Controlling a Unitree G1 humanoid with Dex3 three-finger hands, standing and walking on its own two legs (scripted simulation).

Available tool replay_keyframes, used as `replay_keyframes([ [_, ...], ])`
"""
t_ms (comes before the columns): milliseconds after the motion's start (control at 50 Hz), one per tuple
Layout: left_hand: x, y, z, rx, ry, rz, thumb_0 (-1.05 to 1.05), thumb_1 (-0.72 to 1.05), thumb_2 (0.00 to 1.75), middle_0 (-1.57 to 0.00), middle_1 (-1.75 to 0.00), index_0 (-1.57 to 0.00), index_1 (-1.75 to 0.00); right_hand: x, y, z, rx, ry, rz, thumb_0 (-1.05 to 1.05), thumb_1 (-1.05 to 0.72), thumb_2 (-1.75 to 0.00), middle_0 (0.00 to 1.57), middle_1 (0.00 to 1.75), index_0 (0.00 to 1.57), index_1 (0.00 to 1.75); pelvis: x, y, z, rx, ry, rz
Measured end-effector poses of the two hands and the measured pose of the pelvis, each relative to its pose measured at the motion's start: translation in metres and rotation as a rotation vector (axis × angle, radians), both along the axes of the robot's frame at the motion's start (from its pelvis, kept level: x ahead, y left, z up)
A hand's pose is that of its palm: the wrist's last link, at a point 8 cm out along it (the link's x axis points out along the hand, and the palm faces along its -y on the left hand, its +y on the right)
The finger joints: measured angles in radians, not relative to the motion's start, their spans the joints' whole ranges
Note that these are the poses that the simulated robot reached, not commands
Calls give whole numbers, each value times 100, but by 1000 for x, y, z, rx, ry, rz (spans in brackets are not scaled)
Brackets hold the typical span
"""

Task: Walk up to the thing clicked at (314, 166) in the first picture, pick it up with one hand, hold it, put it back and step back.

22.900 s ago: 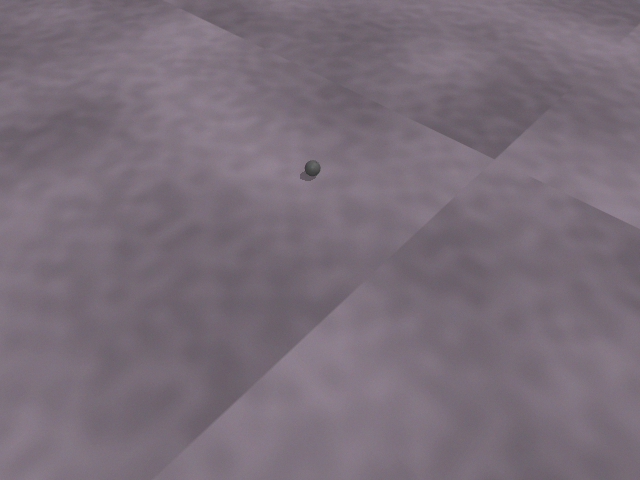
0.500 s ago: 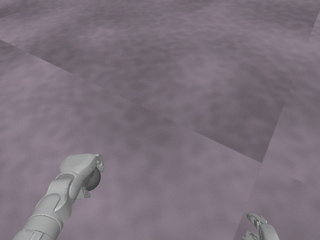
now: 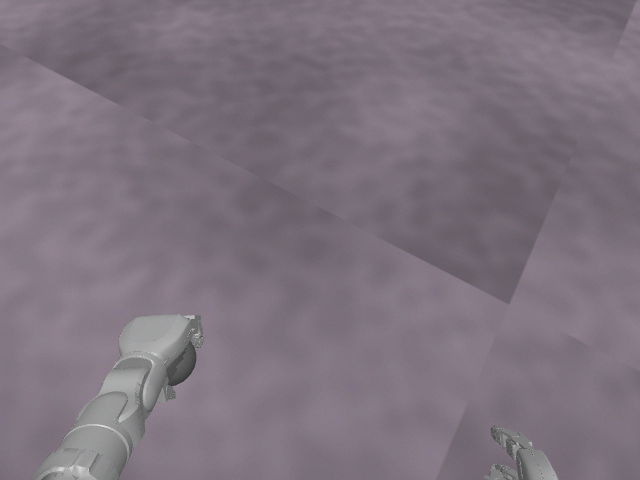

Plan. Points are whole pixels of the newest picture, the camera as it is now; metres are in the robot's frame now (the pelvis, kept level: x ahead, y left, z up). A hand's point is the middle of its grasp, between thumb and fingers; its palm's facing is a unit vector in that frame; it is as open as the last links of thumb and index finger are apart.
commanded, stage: crouch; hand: left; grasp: from above
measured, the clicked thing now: (169, 359) +0.31 +0.22 -0.11
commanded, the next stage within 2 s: lower in 1.62 s
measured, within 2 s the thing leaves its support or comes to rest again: neither
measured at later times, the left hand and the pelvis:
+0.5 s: hand (204, 374) +0.36 +0.23 -0.34, palm faces -0.44 +0.04 -0.90, open 9.5 cm; pelvis -0.06 +0.01 -0.21, yaw -1 degrees
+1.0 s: hand (220, 380) +0.40 +0.23 -0.50, palm faces -0.46 -0.01 -0.89, open 9.5 cm; pelvis -0.06 +0.00 -0.33, yaw -3 degrees
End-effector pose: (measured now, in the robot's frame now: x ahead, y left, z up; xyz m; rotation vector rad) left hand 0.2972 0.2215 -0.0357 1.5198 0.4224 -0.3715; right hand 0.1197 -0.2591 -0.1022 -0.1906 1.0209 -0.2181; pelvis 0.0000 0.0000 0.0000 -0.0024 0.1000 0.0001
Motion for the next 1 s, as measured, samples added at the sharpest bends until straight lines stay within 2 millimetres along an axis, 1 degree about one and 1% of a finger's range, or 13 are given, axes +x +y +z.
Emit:
replay_keyframes([
  [80,9,0,-31,28,-18,-26,0,2,66,-58,-88,-62,-83,-17,-8,-19,-33,50,5,1,-90,-90,20,30,20,30,-8,1,-20,-9,85,4],
  [160,24,-1,-67,49,-59,-43,0,2,64,-58,-87,-63,-82,-41,-17,-50,-65,101,-11,1,-90,-90,20,30,20,30,-17,3,-52,-18,179,2],
  [260,42,0,-119,69,-77,-30,0,4,61,-58,-87,-63,-82,-77,-22,-98,-92,169,-47,1,-90,-90,20,30,20,30,-31,5,-98,-26,287,-2],
  [360,55,2,-174,66,-79,-7,0,4,61,-58,-87,-63,-82,-113,-17,-151,-96,245,-73,1,-90,-90,20,30,20,30,-44,8,-147,-34,381,-3],
  [420,60,2,-204,68,-77,-7,0,4,61,-58,-87,-63,-82,-129,-12,-182,-87,287,-82,1,-90,-90,20,30,20,30,-51,9,-174,-37,419,-2],
  [480,64,2,-233,71,-61,0,0,3,62,-58,-87,-63,-82,-141,-5,-211,-72,314,-79,1,-90,-90,20,30,20,30,-57,10,-198,-40,448,-1],
  [540,67,3,-262,61,-40,11,0,3,64,-58,-87,-63,-83,-146,0,-235,-59,325,-69,1,-90,-90,20,30,20,30,-62,9,-221,-43,476,0],
  [600,69,2,-291,50,-19,7,0,2,65,-58,-87,-63,-83,-147,2,-256,-53,331,-52,1,-90,-90,20,30,20,30,-66,8,-242,-46,500,1],
  [680,76,1,-324,26,-18,-4,0,1,67,-58,-87,-63,-83,-144,0,-279,-61,335,-19,1,-90,-90,20,30,20,30,-67,5,-267,-52,532,2],
  [740,82,1,-346,20,-28,-12,0,0,69,-59,-87,-64,-83,-138,-4,-292,-72,340,4,1,-90,-90,20,30,20,30,-66,4,-282,-57,550,2],
  [860,97,5,-379,21,-45,0,0,-1,69,-59,-87,-64,-83,-128,-13,-311,-91,351,46,0,-90,-90,20,30,20,30,-62,1,-306,-64,573,-4],
  [1000,104,8,-404,24,-33,18,0,-1,69,-59,-87,-64,-83,-125,-18,-328,-92,358,61,0,-91,-90,20,30,20,30,-60,2,-327,-70,577,-12],
])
